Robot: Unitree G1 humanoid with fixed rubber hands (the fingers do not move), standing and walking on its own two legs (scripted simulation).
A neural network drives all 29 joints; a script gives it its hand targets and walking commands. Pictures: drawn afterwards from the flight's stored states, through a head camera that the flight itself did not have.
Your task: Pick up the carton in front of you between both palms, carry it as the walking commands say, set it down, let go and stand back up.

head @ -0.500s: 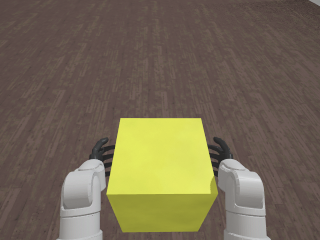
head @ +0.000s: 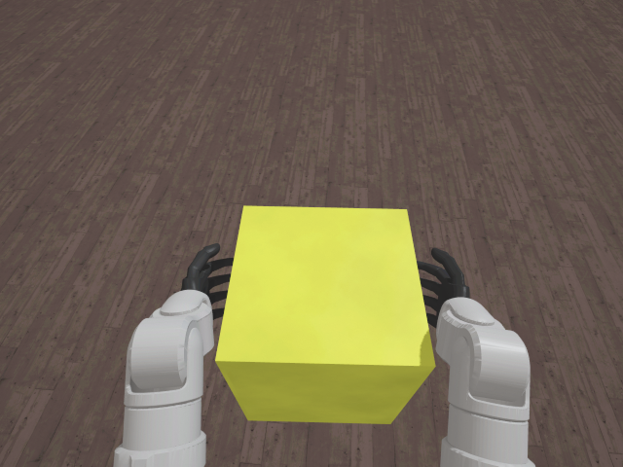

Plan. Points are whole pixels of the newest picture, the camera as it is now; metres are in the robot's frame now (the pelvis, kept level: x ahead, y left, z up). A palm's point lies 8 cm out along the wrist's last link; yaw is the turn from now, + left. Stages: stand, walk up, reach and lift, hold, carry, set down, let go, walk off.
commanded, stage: carry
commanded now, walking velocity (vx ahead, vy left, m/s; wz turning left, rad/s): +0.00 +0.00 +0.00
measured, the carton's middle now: (321, 322) +0.29 +0.00 -0.01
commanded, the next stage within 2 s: none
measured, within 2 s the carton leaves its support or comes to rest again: neither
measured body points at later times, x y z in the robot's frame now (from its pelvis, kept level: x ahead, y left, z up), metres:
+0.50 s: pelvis +0.04 +0.08 -0.01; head +0.03 +0.10 +0.44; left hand +0.34 +0.24 +0.02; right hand +0.34 -0.07 +0.03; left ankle -0.14 +0.13 -0.74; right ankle +0.04 -0.07 -0.71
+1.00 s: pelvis +0.12 +0.11 -0.01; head +0.10 +0.11 +0.44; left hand +0.42 +0.26 +0.03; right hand +0.41 -0.05 +0.03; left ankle +0.15 +0.24 -0.74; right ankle +0.07 +0.04 -0.74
